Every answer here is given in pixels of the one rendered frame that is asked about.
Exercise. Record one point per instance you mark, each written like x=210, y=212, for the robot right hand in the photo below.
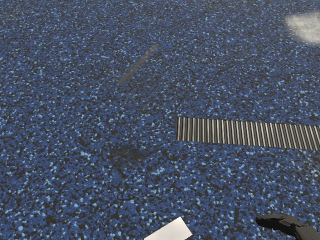
x=289, y=225

